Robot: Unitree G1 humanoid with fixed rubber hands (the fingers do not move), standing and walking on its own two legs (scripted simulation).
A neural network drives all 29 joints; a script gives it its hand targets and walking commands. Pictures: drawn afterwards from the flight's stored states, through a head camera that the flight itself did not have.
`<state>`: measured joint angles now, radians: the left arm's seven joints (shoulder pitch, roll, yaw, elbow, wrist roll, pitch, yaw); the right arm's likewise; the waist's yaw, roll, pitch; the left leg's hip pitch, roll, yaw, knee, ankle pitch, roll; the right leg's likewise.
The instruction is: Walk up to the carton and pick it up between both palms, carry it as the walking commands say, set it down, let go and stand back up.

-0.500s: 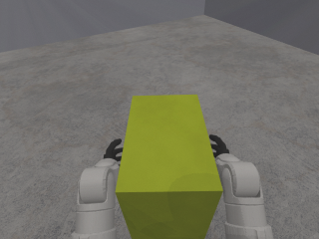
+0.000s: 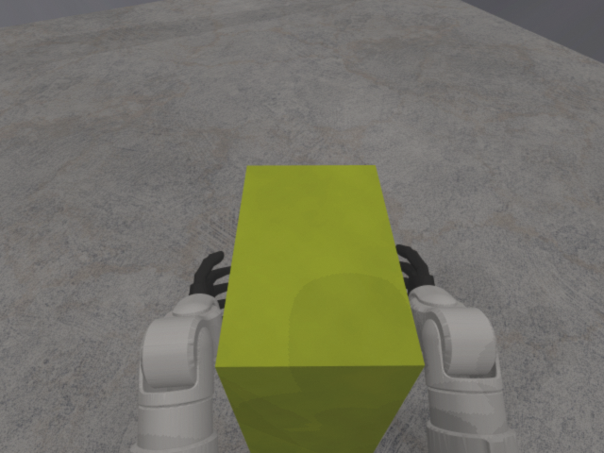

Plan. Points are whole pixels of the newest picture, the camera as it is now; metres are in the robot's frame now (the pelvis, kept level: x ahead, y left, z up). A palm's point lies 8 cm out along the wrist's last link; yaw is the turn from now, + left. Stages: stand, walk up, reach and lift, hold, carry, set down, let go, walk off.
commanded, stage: carry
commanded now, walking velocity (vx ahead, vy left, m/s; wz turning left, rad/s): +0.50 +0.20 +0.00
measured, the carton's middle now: (311, 313) +0.30 +0.00 +0.01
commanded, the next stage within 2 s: none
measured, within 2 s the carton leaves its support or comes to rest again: neither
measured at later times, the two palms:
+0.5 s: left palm (181, 148) +0.58 +0.22 +0.08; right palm (333, 142) +0.60 -0.04 +0.08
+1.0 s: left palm (169, 57) +0.92 +0.31 +0.08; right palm (283, 61) +0.91 +0.05 +0.07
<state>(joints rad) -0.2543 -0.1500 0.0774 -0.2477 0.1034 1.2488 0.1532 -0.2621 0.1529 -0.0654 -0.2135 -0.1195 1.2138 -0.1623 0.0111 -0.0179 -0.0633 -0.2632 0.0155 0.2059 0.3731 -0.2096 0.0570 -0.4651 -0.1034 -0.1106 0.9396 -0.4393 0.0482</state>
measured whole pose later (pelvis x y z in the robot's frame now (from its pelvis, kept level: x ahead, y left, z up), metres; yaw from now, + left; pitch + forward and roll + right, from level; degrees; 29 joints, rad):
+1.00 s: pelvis +0.63 +0.19 -0.01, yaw +0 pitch +4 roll +0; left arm -0.25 -0.15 0.04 -0.32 0.11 1.23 0.16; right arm -0.24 0.15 -0.07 -0.32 -0.11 1.20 -0.16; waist -0.02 0.02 -0.03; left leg 0.01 -0.06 0.20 0.29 -0.38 0.09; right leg -0.54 -0.05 -0.21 0.59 -0.20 -0.02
